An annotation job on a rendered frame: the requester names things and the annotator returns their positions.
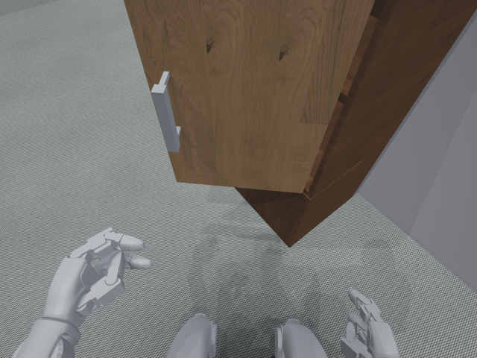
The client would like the right robot hand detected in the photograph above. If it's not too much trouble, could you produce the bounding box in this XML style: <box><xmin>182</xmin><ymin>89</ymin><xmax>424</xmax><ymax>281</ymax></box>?
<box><xmin>341</xmin><ymin>289</ymin><xmax>400</xmax><ymax>358</ymax></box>

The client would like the handle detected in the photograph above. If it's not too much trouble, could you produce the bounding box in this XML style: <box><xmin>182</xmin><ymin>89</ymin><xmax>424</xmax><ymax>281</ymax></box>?
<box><xmin>151</xmin><ymin>72</ymin><xmax>181</xmax><ymax>152</ymax></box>

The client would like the right robot thigh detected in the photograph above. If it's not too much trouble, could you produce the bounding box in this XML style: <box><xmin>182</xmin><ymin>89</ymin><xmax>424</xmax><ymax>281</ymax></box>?
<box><xmin>275</xmin><ymin>324</ymin><xmax>328</xmax><ymax>358</ymax></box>

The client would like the robot right shin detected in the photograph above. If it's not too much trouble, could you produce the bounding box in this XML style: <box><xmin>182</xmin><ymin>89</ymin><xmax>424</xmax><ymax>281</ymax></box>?
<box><xmin>284</xmin><ymin>319</ymin><xmax>300</xmax><ymax>326</ymax></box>

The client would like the cupboard door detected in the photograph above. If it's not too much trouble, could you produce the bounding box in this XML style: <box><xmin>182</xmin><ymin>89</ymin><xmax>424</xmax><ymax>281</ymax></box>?
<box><xmin>124</xmin><ymin>0</ymin><xmax>375</xmax><ymax>193</ymax></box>

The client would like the left robot hand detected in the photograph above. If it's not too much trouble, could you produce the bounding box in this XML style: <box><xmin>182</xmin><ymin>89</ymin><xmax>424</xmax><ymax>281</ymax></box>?
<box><xmin>42</xmin><ymin>227</ymin><xmax>153</xmax><ymax>328</ymax></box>

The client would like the robot left forearm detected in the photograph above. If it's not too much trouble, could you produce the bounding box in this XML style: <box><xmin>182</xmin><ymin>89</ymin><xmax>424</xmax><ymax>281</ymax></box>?
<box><xmin>11</xmin><ymin>318</ymin><xmax>81</xmax><ymax>358</ymax></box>

